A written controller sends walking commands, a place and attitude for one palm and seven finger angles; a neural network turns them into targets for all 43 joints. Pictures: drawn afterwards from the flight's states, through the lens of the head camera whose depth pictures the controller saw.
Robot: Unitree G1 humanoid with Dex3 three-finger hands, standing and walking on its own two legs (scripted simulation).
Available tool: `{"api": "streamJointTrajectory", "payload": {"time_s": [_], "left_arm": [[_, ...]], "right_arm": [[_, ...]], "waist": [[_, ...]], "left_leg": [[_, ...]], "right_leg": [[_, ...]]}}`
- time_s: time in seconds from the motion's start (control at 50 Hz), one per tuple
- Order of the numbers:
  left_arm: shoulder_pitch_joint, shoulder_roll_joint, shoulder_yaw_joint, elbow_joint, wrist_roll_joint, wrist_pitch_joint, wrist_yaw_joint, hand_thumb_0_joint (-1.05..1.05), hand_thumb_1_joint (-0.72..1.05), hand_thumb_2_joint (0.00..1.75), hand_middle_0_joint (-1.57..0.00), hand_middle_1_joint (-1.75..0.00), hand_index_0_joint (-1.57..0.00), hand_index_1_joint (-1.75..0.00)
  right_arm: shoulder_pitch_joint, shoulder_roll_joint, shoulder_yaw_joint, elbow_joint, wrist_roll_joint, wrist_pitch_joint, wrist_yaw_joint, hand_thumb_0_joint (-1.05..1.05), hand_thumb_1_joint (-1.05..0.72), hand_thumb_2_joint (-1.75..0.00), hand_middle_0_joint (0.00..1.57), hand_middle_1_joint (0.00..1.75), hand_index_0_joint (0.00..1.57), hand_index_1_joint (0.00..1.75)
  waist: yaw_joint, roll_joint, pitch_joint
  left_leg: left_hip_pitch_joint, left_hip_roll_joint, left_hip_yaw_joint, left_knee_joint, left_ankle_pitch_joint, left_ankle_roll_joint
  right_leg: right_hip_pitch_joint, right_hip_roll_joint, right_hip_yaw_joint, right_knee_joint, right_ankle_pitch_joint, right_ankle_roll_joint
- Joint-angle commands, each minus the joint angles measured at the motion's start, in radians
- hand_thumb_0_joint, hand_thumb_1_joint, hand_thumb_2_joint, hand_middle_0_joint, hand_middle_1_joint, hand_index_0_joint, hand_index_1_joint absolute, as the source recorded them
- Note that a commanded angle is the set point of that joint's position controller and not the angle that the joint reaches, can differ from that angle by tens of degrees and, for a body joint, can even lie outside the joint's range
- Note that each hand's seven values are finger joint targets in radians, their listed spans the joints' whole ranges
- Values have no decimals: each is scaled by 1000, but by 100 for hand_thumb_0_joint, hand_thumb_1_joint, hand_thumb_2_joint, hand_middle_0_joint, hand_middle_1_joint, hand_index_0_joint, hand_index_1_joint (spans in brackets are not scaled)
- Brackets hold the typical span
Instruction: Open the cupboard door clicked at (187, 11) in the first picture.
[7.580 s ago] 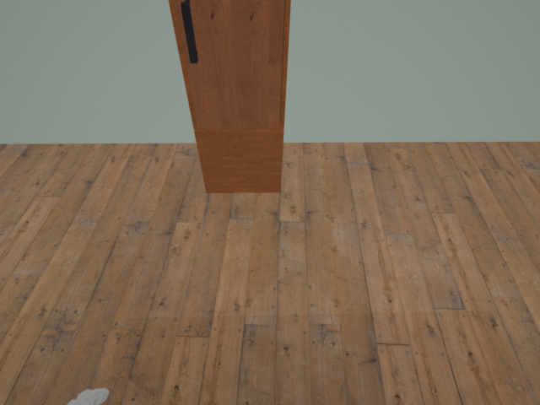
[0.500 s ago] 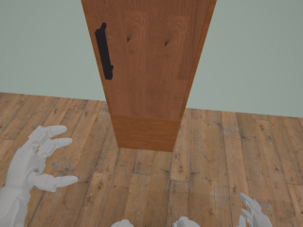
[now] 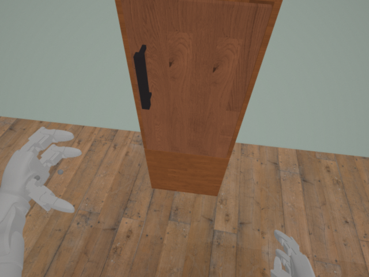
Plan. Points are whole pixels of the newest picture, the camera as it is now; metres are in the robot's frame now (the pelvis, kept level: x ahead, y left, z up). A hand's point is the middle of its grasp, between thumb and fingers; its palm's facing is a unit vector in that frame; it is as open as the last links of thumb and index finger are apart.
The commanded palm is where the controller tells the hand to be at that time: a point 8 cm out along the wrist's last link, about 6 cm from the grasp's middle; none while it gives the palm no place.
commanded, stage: raise the hand with hooked fingers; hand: left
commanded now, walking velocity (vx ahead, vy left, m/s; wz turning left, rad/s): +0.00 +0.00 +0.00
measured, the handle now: (144, 78) +0.60 +0.17 +0.08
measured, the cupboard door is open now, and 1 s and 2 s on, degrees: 0 0 0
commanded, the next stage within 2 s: move the hooked fingers beside the handle in 0.56 s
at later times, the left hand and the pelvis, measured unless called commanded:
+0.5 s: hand (67, 165) +0.29 +0.26 +0.10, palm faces -0.01 -1.00 -0.05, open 14.0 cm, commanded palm +0.26 +0.30 +0.10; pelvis +0.00 -0.01 +0.01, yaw -1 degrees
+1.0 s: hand (87, 141) +0.36 +0.24 +0.10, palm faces -0.04 -1.00 -0.02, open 14.0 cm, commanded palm +0.33 +0.29 +0.09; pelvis -0.01 -0.02 +0.00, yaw +0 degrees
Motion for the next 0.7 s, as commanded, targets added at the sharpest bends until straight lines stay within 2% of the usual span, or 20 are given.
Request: {"api": "streamJointTrajectory", "payload": {"time_s": [0.0,0.04,0.08,0.16,0.22,0.26,0.3,0.34,0.38,0.42,0.46,0.5,0.64,0.68], "left_arm": [[-255,280,112,-163,-37,-48,-10,0,-50,30,-30,-120,-30,-120],[-286,289,117,-147,-33,-42,-15,0,-50,30,-30,-120,-30,-120],[-251,254,95,-110,-37,-33,-23,0,-50,30,-30,-120,-30,-120],[-234,258,99,-109,-38,-34,-31,0,-50,30,-30,-120,-30,-120],[-261,296,129,-148,-38,-49,-21,0,-50,30,-30,-120,-30,-120],[-247,291,134,-169,-35,-64,-10,0,-50,30,-30,-120,-30,-120],[-251,305,146,-166,-35,-70,0,0,-50,30,-30,-120,-30,-120],[-254,281,129,-146,-35,-73,-4,0,-50,30,-30,-120,-30,-120],[-268,279,121,-162,-32,-79,-3,0,-50,30,-30,-120,-30,-120],[-278,285,119,-149,-31,-73,-7,0,-50,30,-30,-120,-30,-120],[-259,284,125,-135,-31,-71,-8,0,-50,30,-30,-120,-30,-120],[-262,269,112,-114,-41,-67,-16,0,-50,30,-30,-120,-30,-120],[-281,282,113,-118,-34,-71,-19,0,-50,30,-30,-120,-30,-120],[-388,289,102,-78,-26,-74,-11,0,-50,30,-30,-120,-30,-120]], "right_arm": [[-26,-167,-75,-140,5,-47,-19,0,-90,-90,20,30,20,30],[-21,-167,-78,-135,9,-43,-21,0,-90,-90,20,30,20,30],[-17,-168,-80,-139,10,-40,-19,0,-90,-90,20,30,20,30],[-18,-172,-86,-151,10,-33,-9,0,-90,-90,20,30,20,30],[-17,-172,-87,-156,5,-29,-6,0,-90,-90,20,30,20,30],[-14,-166,-89,-156,5,-31,-7,0,-90,-90,20,30,20,30],[-10,-168,-86,-156,0,-29,-9,0,-90,-90,20,30,20,30],[-13,-166,-87,-151,4,-27,-12,0,-90,-90,20,30,20,30],[-17,-163,-87,-150,7,-29,-15,0,-90,-90,20,30,20,30],[-19,-165,-83,-151,6,-27,-17,0,-90,-90,20,30,20,30],[-18,-163,-84,-151,5,-28,-20,0,-90,-90,20,30,20,30],[-23,-165,-82,-151,8,-27,-21,0,-90,-90,20,30,20,30],[-31,-160,-78,-153,10,-29,-24,0,-90,-90,20,30,20,30],[-28,-164,-78,-135,12,-25,-32,0,-90,-90,20,30,20,30]], "waist": [[-8,71,-229],[-12,79,-232],[-11,52,-221],[-4,35,-225],[-1,65,-245],[1,87,-262],[0,63,-247],[-8,64,-226],[-11,96,-240],[-13,74,-227],[-10,64,-245],[-16,22,-208],[-14,57,-221],[-41,23,-190]], "left_leg": [[92,2,-70,-170,436,-48],[107,6,-69,-181,452,-50],[94,2,-64,-186,427,-46],[77,-1,-53,-185,419,-39],[85,-4,-48,-183,420,-37],[100,-3,-45,-182,435,-38],[88,-3,-47,-180,437,-36],[79,-3,-42,-185,406,-33],[90,-5,-42,-188,389,-33],[79,-5,-42,-189,372,-29],[80,-6,-38,-187,367,-27],[54,-8,-36,-184,328,-23],[55,-10,-31,-182,310,-22],[31,-9,-33,-178,267,-21]], "right_leg": [[162,59,20,-64,236,-48],[161,55,19,-72,241,-45],[160,52,19,-80,232,-43],[178,50,26,-81,245,-44],[192,52,34,-80,253,-48],[197,50,36,-80,261,-46],[204,54,36,-78,270,-48],[194,51,38,-86,253,-45],[192,48,41,-90,240,-45],[193,50,43,-92,234,-45],[204,47,47,-95,239,-43],[201,49,52,-103,213,-43],[200,43,60,-104,200,-41],[169,43,64,-111,162,-35]]}}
